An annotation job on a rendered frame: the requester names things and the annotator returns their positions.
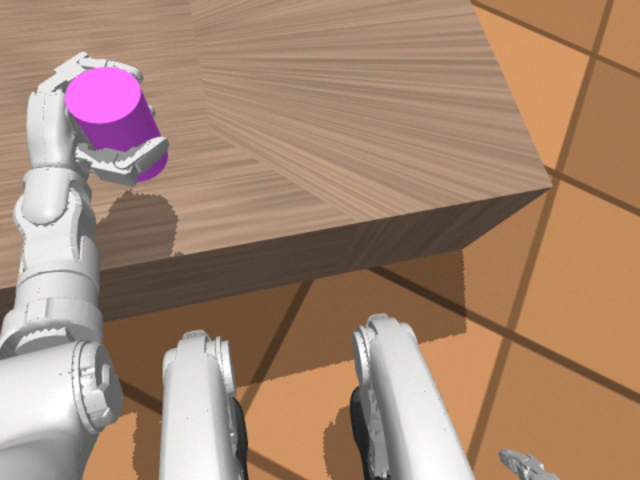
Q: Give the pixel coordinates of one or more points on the right robot hand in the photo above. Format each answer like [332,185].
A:
[526,467]

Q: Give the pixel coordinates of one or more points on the left robot arm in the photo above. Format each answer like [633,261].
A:
[58,387]

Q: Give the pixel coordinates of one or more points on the left robot hand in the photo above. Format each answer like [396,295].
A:
[55,139]

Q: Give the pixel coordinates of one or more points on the can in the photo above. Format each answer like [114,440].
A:
[111,109]

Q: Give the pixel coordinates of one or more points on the left robot foot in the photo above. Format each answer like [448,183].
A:
[242,443]

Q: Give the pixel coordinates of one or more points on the right robot foot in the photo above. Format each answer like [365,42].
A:
[361,435]

